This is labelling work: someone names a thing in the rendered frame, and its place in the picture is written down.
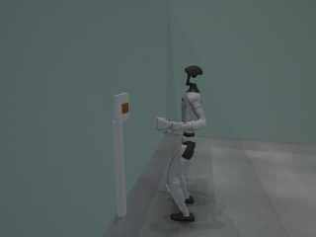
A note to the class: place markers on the robot head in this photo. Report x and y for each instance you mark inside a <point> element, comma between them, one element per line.
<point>193,71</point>

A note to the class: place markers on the robot left upper arm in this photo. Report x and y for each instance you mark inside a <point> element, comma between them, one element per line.
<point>194,102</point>

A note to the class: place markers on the panel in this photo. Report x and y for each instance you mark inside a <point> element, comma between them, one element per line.
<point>119,150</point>

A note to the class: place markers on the robot right hand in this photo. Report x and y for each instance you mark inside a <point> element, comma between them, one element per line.
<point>166,132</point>

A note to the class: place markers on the robot left hand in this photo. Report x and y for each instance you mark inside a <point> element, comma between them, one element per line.
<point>161,124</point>

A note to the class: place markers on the left robot foot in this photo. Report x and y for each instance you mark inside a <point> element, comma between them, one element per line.
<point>180,217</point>

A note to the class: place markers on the button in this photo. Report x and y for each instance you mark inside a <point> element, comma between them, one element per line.
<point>124,108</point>

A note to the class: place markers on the robot left forearm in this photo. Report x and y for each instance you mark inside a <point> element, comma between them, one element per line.
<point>188,125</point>

